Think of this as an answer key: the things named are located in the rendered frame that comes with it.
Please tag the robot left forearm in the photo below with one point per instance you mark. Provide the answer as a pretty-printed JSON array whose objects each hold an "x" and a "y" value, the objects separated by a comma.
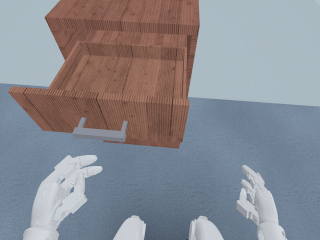
[{"x": 39, "y": 233}]

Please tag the cabinet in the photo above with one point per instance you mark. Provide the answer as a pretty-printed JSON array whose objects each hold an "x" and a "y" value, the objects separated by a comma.
[{"x": 173, "y": 23}]

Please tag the drawer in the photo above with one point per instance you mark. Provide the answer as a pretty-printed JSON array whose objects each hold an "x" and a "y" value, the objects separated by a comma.
[{"x": 109, "y": 83}]

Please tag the robot left hand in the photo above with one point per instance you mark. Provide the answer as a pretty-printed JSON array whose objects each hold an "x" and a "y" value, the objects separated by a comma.
[{"x": 46, "y": 210}]

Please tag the handle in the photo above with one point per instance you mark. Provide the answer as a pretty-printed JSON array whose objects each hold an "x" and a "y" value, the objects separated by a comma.
[{"x": 100, "y": 134}]

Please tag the robot right forearm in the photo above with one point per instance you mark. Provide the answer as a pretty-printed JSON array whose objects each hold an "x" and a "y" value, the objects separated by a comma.
[{"x": 270, "y": 231}]

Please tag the robot right hand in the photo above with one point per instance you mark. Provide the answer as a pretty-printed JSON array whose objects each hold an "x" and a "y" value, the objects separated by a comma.
[{"x": 263, "y": 209}]

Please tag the right robot shin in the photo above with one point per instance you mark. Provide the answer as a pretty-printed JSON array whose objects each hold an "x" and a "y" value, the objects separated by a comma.
[{"x": 203, "y": 217}]

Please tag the right robot thigh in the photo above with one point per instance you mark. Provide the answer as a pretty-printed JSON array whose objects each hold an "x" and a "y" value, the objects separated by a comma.
[{"x": 202, "y": 229}]

